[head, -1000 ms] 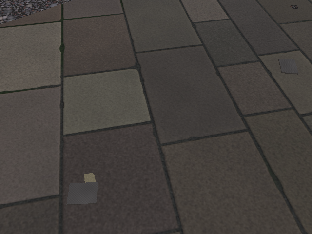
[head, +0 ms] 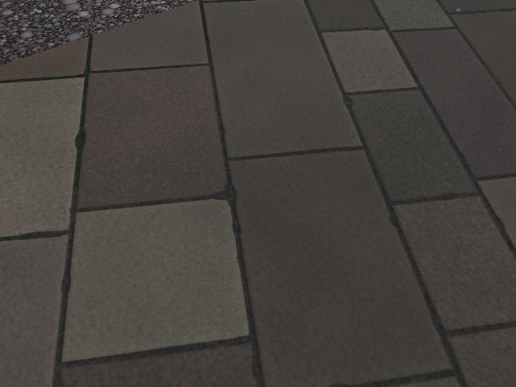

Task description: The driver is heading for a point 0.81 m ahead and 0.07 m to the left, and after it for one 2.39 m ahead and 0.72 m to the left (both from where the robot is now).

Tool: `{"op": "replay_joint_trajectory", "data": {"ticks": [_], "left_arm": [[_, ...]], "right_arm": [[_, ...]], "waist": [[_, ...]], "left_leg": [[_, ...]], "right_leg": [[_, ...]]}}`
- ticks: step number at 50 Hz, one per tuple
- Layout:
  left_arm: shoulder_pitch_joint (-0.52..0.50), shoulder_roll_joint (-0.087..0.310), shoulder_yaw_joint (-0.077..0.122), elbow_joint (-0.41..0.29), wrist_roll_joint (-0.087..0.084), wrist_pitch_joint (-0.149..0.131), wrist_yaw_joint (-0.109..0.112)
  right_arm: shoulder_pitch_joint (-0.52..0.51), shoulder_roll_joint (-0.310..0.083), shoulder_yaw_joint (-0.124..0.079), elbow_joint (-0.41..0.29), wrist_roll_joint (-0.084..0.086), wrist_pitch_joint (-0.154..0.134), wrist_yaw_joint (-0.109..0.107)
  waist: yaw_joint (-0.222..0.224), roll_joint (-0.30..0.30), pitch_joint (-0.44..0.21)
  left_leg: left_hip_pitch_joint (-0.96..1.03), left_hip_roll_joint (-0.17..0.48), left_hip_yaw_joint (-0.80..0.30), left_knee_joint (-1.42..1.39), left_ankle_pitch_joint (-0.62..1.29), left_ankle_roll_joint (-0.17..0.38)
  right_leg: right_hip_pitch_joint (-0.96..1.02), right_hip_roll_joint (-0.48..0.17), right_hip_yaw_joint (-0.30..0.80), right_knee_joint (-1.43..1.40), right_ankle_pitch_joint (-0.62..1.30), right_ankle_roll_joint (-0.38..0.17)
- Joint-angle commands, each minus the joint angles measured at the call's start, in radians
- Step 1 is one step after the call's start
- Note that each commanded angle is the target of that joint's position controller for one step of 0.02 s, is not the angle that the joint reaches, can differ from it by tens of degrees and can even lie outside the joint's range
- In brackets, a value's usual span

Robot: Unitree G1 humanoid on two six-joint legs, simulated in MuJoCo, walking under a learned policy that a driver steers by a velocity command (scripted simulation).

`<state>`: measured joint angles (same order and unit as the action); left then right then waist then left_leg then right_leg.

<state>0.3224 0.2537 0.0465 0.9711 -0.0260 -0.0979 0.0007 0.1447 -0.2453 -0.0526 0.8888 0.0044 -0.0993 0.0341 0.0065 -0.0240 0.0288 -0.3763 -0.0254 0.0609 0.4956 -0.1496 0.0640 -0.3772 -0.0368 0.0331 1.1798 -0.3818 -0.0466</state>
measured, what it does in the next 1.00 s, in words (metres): walks ahead: right foot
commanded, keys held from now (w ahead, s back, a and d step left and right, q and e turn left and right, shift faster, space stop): w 0.54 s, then w+q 0.46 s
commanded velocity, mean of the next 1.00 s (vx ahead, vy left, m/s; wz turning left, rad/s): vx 0.50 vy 0.00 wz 0.15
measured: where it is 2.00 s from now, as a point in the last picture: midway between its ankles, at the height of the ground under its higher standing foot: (230, 266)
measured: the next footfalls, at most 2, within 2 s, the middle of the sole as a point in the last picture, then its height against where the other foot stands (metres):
right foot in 0.46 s outside the picture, level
left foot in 1.02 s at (218, 302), level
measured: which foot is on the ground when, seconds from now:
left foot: down 0.00-0.46, up 0.48-1.00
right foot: up 0.00-0.44, down 0.46-1.00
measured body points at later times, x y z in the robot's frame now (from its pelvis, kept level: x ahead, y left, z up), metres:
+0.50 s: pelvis +0.28 -0.05 -0.01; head +0.31 -0.06 +0.44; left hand +0.48 +0.19 -0.11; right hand +0.24 -0.31 -0.16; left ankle +0.09 +0.08 -0.69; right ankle +0.39 -0.14 -0.73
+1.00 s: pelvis +0.54 -0.01 -0.01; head +0.57 +0.00 +0.44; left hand +0.49 +0.26 -0.15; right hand +0.77 -0.21 -0.11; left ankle +0.66 +0.12 -0.72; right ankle +0.39 -0.15 -0.73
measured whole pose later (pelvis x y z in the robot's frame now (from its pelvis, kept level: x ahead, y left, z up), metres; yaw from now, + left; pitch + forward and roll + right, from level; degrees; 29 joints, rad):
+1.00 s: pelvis +0.54 -0.01 -0.01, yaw +12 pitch +2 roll -2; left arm 0.33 0.25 0.07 0.98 -0.01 -0.06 0.02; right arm 0.06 -0.23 -0.06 0.82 0.02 -0.05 0.06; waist 0.05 0.01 0.02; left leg -0.57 0.04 0.06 0.61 -0.10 0.10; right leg 0.12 -0.02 -0.25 0.30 -0.43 0.03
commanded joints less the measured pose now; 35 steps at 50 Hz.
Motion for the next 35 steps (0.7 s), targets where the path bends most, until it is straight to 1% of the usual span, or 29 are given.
{"op": "replay_joint_trajectory", "data": {"ticks": [1, 2, 3, 5, 7, 11, 13, 16, 18, 19, 20, 21, 22, 23, 24, 25, 26, 27, 28, 29, 30, 31, 32, 33, 35], "left_arm": [[0.009, 0.079, 0.030, -0.067, 0.007, 0.001, 0.013], [0.025, 0.057, 0.028, -0.061, 0.009, 0.012, 0.014], [0.019, 0.053, 0.030, -0.066, 0.011, 0.019, 0.016], [-0.053, 0.065, 0.036, -0.092, 0.018, 0.024, 0.020], [-0.129, 0.062, 0.037, -0.117, 0.023, 0.022, 0.018], [-0.261, 0.037, 0.027, -0.153, 0.017, 0.012, 0.004], [-0.324, 0.033, 0.021, -0.172, 0.013, 0.009, -0.005], [-0.402, 0.034, 0.014, -0.205, 0.007, 0.001, -0.024], [-0.423, 0.043, 0.013, -0.223, 0.004, -0.006, -0.037], [-0.409, 0.053, 0.015, -0.224, 0.003, -0.009, -0.042], [-0.368, 0.070, 0.023, -0.217, 0.003, -0.012, -0.044], [-0.285, 0.096, 0.036, -0.195, 0.006, -0.014, -0.042], [-0.121, 0.142, 0.061, -0.142, 0.009, -0.013, -0.036], [0.073, 0.217, 0.083, -0.101, 0.022, -0.012, -0.025], [0.137, 0.285, 0.095, -0.078, 0.025, -0.008, -0.029], [0.130, 0.184, 0.067, -0.081, 0.018, -0.006, -0.028], [0.033, 0.144, 0.053, -0.099, 0.016, -0.008, -0.024], [-0.050, 0.119, 0.044, -0.118, 0.020, -0.008, -0.023], [-0.103, 0.089, 0.035, -0.124, 0.028, -0.010, -0.026], [-0.124, 0.063, 0.027, -0.121, 0.038, -0.015, -0.028], [-0.122, 0.057, 0.027, -0.111, 0.039, -0.018, -0.030], [-0.109, 0.066, 0.029, -0.099, 0.038, -0.023, -0.029], [-0.098, 0.082, 0.034, -0.089, 0.040, -0.026, -0.024], [-0.087, 0.097, 0.038, -0.081, 0.043, -0.028, -0.018], [-0.067, 0.110, 0.043, -0.068, 0.046, -0.027, -0.005]], "right_arm": [[0.031, -0.072, -0.011, -0.022, -0.014, -0.013, 0.006], [0.046, -0.079, -0.013, -0.011, -0.012, -0.016, 0.005], [0.065, -0.093, -0.016, 0.001, -0.011, -0.019, 0.001], [0.103, -0.122, -0.022, 0.018, -0.011, -0.020, -0.012], [0.143, -0.128, -0.022, 0.033, -0.008, -0.013, -0.025], [0.203, -0.136, -0.020, 0.055, 0.001, -0.004, -0.038], [0.241, -0.142, -0.021, 0.072, 0.006, 0.000, -0.039], [0.290, -0.146, -0.024, 0.099, 0.008, 0.015, -0.041], [0.296, -0.155, -0.030, 0.110, 0.011, 0.025, -0.046], [0.288, -0.160, -0.034, 0.111, 0.012, 0.029, -0.048], [0.270, -0.168, -0.037, 0.107, 0.013, 0.032, -0.049], [0.243, -0.176, -0.039, 0.101, 0.014, 0.036, -0.049], [0.225, -0.157, -0.031, 0.094, 0.011, 0.040, -0.048], [0.227, -0.127, -0.016, 0.069, -0.004, 0.037, -0.047], [0.354, 0.018, 0.026, 0.066, -0.004, 0.013, -0.034], [0.301, -0.082, 0.004, 0.080, 0.020, -0.013, -0.028], [0.199, -0.142, -0.012, 0.045, 0.043, -0.028, -0.025], [0.141, -0.140, -0.013, 0.033, 0.042, -0.032, -0.031], [0.121, -0.129, -0.019, 0.034, 0.030, -0.024, -0.037], [0.146, -0.112, -0.024, 0.042, 0.026, -0.007, -0.039], [0.170, -0.084, -0.022, 0.050, 0.028, 0.010, -0.040], [0.182, -0.063, -0.021, 0.055, 0.029, 0.024, -0.042], [0.170, -0.058, -0.023, 0.049, 0.030, 0.034, -0.044], [0.144, -0.060, -0.025, 0.038, 0.028, 0.040, -0.046], [0.089, -0.066, -0.031, 0.018, 0.022, 0.044, -0.045]], "waist": [[0.007, 0.111, -0.066], [0.015, 0.111, -0.059], [0.020, 0.104, -0.044], [0.010, 0.084, -0.015], [-0.009, 0.073, -0.003], [-0.050, 0.079, 0.020], [-0.073, 0.076, 0.038], [-0.096, 0.075, 0.064], [-0.087, 0.085, 0.066], [-0.072, 0.094, 0.056], [-0.044, 0.107, 0.030], [0.007, 0.119, -0.024], [0.084, 0.104, -0.121], [0.145, 0.007, -0.272], [0.078, -0.263, -0.406], [0.111, -0.186, -0.403], [0.098, -0.142, -0.247], [0.068, -0.053, -0.168], [0.037, -0.016, -0.106], [0.002, -0.032, -0.089], [-0.013, -0.045, -0.078], [-0.020, -0.045, -0.062], [-0.024, -0.043, -0.041], [-0.024, -0.037, -0.025], [-0.013, -0.027, -0.004]], "left_leg": [[0.195, 0.251, -0.311, -0.322, 0.031, 0.155], [0.164, 0.241, -0.278, -0.342, 0.065, 0.164], [0.151, 0.237, -0.250, -0.359, 0.099, 0.172], [0.171, 0.239, -0.221, -0.378, 0.156, 0.178], [0.215, 0.236, -0.199, -0.382, 0.194, 0.168], [0.259, 0.209, -0.139, -0.389, 0.182, 0.134], [0.306, 0.219, -0.135, -0.383, 0.166, 0.133], [0.412, 0.258, -0.140, -0.340, 0.190, 0.136], [0.467, 0.287, -0.148, -0.296, 0.246, 0.128], [0.482, 0.295, -0.148, -0.269, 0.299, 0.119], [0.484, 0.294, -0.141, -0.226, 0.412, 0.108], [0.471, 0.275, -0.120, -0.135, 0.584, 0.093], [0.411, 0.220, -0.081, 0.048, 0.668, 0.067], [0.190, 0.160, -0.037, 0.358, 0.417, 0.031], [-0.217, -0.035, -0.049, 0.713, -0.288, -0.034], [-0.332, -0.001, -0.189, 0.842, -0.415, -0.018], [-0.398, 0.054, -0.171, 0.859, -0.340, -0.002], [-0.363, 0.107, -0.143, 0.815, -0.246, 0.000], [-0.319, 0.137, -0.136, 0.752, -0.193, -0.006], [-0.253, 0.165, -0.147, 0.711, -0.155, -0.005], [-0.216, 0.170, -0.148, 0.683, -0.139, -0.006], [-0.208, 0.173, -0.148, 0.660, -0.130, -0.011], [-0.228, 0.173, -0.156, 0.638, -0.103, -0.016], [-0.262, 0.172, -0.167, 0.608, -0.061, -0.021], [-0.333, 0.161, -0.192, 0.523, 0.040, -0.029]], "right_leg": [[-0.212, -0.114, 0.042, 0.000, 0.117, -0.010], [-0.194, -0.117, 0.033, -0.021, 0.132, -0.005], [-0.206, -0.121, 0.028, -0.047, 0.159, 0.003], [-0.283, -0.127, 0.027, -0.138, 0.245, 0.022], [-0.342, -0.125, 0.024, -0.248, 0.344, 0.035], [-0.321, -0.091, -0.009, -0.474, 0.498, 0.036], [-0.322, -0.075, -0.022, -0.545, 0.506, 0.036], [-0.354, -0.059, -0.028, -0.616, 0.448, 0.024], [-0.346, -0.050, -0.030, -0.650, 0.381, 0.003], [-0.310, -0.039, -0.036, -0.664, 0.345, -0.010], [-0.231, -0.017, -0.052, -0.677, 0.314, -0.026], [-0.094, 0.019, -0.083, -0.691, 0.307, -0.046], [0.136, 0.041, -0.096, -0.701, 0.334, -0.077], [0.465, -0.133, 0.100, -0.670, 0.363, -0.144], [0.806, -0.365, 0.586, -0.779, 0.204, -0.312], [0.796, -0.355, 0.677, -0.859, 0.109, -0.294], [0.662, -0.320, 0.519, -0.875, 0.150, -0.242], [0.507, -0.281, 0.394, -0.902, 0.243, -0.215], [0.377, -0.250, 0.299, -0.935, 0.317, -0.197], [0.300, -0.223, 0.230, -0.969, 0.338, -0.179], [0.255, -0.213, 0.191, -1.000, 0.336, -0.175], [0.224, -0.210, 0.153, -1.024, 0.352, -0.179], [0.206, -0.211, 0.117, -1.045, 0.368, -0.180], [0.204, -0.213, 0.089, -1.060, 0.379, -0.179], [0.232, -0.212, 0.036, -1.073, 0.407, -0.168]]}}
Keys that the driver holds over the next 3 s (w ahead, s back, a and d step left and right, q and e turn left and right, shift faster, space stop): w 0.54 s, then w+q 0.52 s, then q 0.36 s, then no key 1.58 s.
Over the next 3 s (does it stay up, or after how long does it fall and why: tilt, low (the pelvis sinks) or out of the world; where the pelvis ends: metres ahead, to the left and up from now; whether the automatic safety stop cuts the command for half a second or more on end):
stays up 0.81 0.11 0.00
